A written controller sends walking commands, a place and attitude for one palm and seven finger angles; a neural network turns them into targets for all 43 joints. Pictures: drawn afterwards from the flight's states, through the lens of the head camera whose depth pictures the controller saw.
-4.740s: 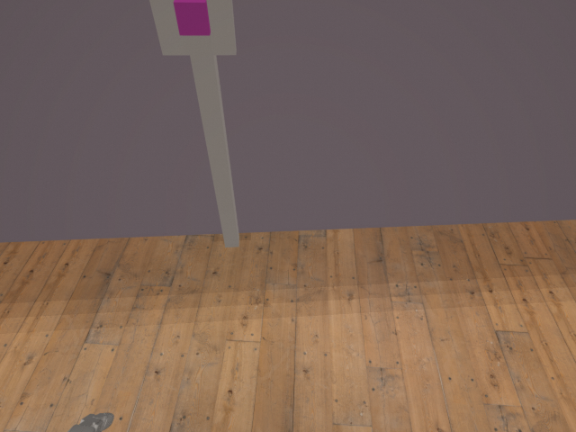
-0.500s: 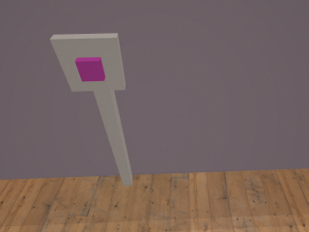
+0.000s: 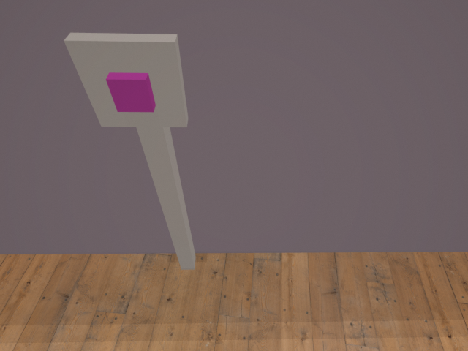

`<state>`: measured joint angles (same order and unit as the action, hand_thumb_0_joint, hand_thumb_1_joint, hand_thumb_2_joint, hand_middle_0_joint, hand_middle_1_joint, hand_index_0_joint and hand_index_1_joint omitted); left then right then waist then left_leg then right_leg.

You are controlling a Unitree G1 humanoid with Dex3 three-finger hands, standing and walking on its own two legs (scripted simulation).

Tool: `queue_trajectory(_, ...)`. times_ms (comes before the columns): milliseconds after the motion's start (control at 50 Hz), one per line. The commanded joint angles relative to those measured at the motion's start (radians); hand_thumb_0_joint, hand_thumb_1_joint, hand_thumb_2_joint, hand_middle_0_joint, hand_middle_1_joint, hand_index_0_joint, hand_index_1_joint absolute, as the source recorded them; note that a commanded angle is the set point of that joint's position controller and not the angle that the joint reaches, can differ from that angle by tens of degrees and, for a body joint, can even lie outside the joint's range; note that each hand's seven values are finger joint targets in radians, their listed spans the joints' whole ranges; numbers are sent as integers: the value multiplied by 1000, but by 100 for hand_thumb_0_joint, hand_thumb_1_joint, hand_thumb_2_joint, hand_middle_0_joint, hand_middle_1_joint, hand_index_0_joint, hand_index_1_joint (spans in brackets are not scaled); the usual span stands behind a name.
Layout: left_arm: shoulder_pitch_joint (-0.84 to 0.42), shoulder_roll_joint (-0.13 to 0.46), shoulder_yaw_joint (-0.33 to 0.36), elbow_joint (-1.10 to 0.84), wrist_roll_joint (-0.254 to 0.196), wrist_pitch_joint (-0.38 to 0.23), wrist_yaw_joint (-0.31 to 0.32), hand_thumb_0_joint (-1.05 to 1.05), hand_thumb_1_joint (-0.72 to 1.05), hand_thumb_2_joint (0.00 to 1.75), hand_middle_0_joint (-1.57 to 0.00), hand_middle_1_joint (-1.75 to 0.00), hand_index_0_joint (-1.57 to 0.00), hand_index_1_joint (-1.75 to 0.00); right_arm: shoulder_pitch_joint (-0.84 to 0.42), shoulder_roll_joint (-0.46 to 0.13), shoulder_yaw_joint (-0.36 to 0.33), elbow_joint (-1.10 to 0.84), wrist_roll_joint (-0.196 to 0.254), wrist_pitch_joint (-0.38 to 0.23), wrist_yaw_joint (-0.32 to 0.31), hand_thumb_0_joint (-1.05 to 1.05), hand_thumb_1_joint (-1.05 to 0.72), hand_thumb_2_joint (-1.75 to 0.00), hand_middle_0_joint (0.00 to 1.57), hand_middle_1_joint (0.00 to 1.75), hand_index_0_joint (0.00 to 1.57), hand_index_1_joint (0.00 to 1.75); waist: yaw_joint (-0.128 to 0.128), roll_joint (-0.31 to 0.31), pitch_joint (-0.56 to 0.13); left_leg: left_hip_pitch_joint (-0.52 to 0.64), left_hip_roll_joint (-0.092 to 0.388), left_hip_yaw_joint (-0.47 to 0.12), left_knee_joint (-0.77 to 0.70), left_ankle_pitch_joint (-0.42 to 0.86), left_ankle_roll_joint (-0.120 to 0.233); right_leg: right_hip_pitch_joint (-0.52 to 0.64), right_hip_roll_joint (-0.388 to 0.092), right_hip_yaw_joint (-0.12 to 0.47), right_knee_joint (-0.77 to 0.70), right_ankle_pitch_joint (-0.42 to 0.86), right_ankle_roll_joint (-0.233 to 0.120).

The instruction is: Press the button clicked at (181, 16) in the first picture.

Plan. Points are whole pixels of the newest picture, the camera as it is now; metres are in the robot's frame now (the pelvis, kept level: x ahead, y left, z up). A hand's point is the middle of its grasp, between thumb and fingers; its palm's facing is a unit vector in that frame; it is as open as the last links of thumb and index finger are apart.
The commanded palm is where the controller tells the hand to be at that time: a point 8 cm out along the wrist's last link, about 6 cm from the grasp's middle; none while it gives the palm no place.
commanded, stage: look again from close up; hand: left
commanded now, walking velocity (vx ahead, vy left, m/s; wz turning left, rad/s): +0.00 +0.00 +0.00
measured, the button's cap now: (132, 92) +0.51 +0.22 +0.17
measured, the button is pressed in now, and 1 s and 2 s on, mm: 0 0 0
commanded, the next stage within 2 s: shuffle to correct the standing spot in 0.40 s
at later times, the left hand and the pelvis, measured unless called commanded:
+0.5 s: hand out of the picture -0.02 +0.24 -0.18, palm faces +0.03 -0.98 -0.20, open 7.4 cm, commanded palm none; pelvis -0.01 +0.05 +0.00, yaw +1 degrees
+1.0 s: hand out of the picture -0.05 +0.17 -0.20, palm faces +0.05 -0.99 -0.10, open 7.4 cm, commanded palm none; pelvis +0.02 +0.02 -0.01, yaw +0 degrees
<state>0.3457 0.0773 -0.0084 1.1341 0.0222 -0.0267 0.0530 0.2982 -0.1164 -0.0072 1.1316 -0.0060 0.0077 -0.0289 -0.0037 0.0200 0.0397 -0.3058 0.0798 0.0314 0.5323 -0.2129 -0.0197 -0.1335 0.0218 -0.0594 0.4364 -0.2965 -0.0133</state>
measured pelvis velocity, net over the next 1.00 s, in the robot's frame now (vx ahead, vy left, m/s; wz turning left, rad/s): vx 0.02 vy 0.02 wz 0.00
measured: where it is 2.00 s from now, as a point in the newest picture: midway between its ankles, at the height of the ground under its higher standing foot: outside the picture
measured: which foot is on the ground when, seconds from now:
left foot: down 0.00-1.00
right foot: down 0.00-1.00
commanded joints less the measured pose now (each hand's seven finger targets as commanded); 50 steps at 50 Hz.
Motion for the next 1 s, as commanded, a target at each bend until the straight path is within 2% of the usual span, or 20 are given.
queue_trajectory(0,76,156,27,-72,-5,-36,16,0,90,90,-20,-30,-20,-30,62,-72,-12,-113,0,-42,0,0,-90,-90,20,30,20,30,-16,-169,-157,53,-27,-18,12,100,39,87,-180,99,54,795,-35)
queue_trajectory(20,73,150,26,-79,-7,-31,15,0,90,90,-20,-30,-20,-30,65,-87,-12,-109,-1,-42,-2,0,-90,-90,20,30,20,30,-16,-112,-131,77,-5,-28,5,182,46,34,-162,89,56,666,-32)
queue_trajectory(40,66,143,25,-87,-3,-19,14,0,90,90,-20,-30,-20,-30,59,-93,-13,-110,-3,-42,-2,0,-90,-90,20,30,20,30,-10,8,-81,90,11,-38,13,284,48,-22,-143,73,59,518,-28)
queue_trajectory(60,73,146,25,-90,-3,-9,11,0,90,90,-20,-30,-20,-30,52,-102,-12,-114,-3,-39,-3,0,-90,-90,20,30,20,30,-3,60,-48,84,27,-61,6,332,55,-59,-122,69,45,349,-26)
queue_trajectory(100,82,142,21,-95,-3,7,7,0,90,90,-20,-30,-20,-30,28,-124,-15,-134,-6,-30,-4,0,-90,-90,20,30,20,30,6,28,24,30,37,-96,-31,219,65,-102,-98,66,5,118,-22)
queue_trajectory(180,66,157,18,-120,0,19,-1,0,90,90,-20,-30,-20,-30,10,-154,-19,-166,-11,-24,3,0,-90,-90,20,30,20,30,5,30,45,-12,33,-130,-102,14,68,-115,-88,56,-1,-5,-19)
queue_trajectory(240,60,171,18,-139,3,22,-5,0,90,90,-20,-30,-20,-30,-4,-174,-23,-184,-13,-23,8,0,-90,-90,20,30,20,30,8,68,40,-24,39,-157,-152,-71,73,-103,-82,46,5,-13,-12)
queue_trajectory(320,66,185,17,-148,3,23,-10,0,90,90,-20,-30,-20,-30,-22,-188,-25,-199,-12,-21,13,0,-90,-90,20,30,20,30,15,26,38,-32,38,-168,-195,-137,74,-94,-87,42,-3,-5,-9)
queue_trajectory(380,69,194,16,-151,2,21,-13,0,90,90,-20,-30,-20,-30,-29,-196,-24,-198,-10,-24,15,0,-90,-90,20,30,20,30,18,48,12,-13,41,-170,-210,-130,76,-84,-91,40,-7,10,-4)
queue_trajectory(480,77,203,14,-143,2,17,-15,0,90,90,-20,-30,-20,-30,-28,-199,-23,-185,-8,-25,17,0,-90,-90,20,30,20,30,16,18,4,6,38,-160,-222,-128,72,-80,-102,47,-29,22,-2)
queue_trajectory(520,88,192,10,-129,2,20,-18,0,90,90,-20,-30,-20,-30,-15,-195,-21,-166,-9,-19,18,0,-90,-90,20,30,20,30,8,-7,9,6,42,-166,-242,-232,70,-86,-92,36,-23,-42,-1)
queue_trajectory(580,108,184,13,-122,10,28,-24,0,90,90,-20,-30,-20,-30,-5,-217,-34,-150,-13,-8,15,0,-90,-90,20,30,20,30,8,39,37,-10,78,-212,-293,-378,92,-130,-60,2,33,-110,-6)
queue_trajectory(640,136,179,17,-117,13,31,-33,0,90,90,-20,-30,-20,-30,2,-224,-44,-146,-15,-4,10,0,-90,-90,20,30,20,30,14,47,36,-20,99,-227,-282,-394,113,-142,-51,1,43,-110,-16)
queue_trajectory(720,170,177,26,-110,10,25,-39,0,90,90,-20,-30,-20,-30,6,-201,-48,-144,-17,-8,7,0,-90,-90,20,30,20,30,19,15,40,-62,72,-164,-204,-351,100,-126,-72,54,-11,-134,-32)
queue_trajectory(840,187,208,43,-104,3,17,-28,0,90,90,-20,-30,-20,-30,8,-109,-26,-145,-15,-24,7,0,-90,-90,20,30,20,30,9,-184,67,-131,-46,43,109,-151,55,-118,-187,236,-139,-139,-108)
queue_trajectory(860,185,204,45,-103,4,16,-27,0,90,90,-20,-30,-20,-30,8,-99,-25,-144,-15,-29,7,0,-90,-90,20,30,20,30,6,-160,76,-125,-47,52,125,-131,55,-127,-198,236,-130,-86,-117)
queue_trajectory(900,171,194,43,-101,4,15,-28,0,90,90,-20,-30,-20,-30,38,-95,-23,-126,-14,-36,6,0,-90,-90,20,30,20,30,-12,-103,71,-44,-30,46,68,-80,59,-158,-164,177,-68,-12,-109)
queue_trajectory(920,161,180,40,-100,3,16,-30,0,90,90,-20,-30,-20,-30,60,-105,-22,-111,-13,-39,5,0,-90,-90,20,30,20,30,-17,-40,75,3,-7,10,14,-23,63,-187,-124,133,-17,5,-87)
queue_trajectory(960,176,144,32,-89,2,10,-26,0,90,90,-20,-30,-20,-30,108,-152,-26,-70,-9,-44,-2,0,-90,-90,20,30,20,30,-11,149,33,108,104,-133,-68,201,106,-205,-52,22,111,61,-29)
queue_trajectory(980,188,128,28,-79,0,7,-21,0,90,90,-20,-30,-20,-30,106,-163,-27,-66,-6,-43,-10,0,-90,-90,20,30,20,30,5,189,18,111,139,-169,-90,318,134,-182,-41,-6,124,42,-12)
